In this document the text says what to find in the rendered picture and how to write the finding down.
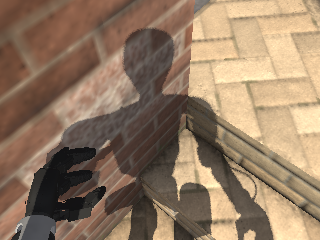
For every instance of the stairs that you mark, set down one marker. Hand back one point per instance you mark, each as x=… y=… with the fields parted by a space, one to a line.
x=215 y=182

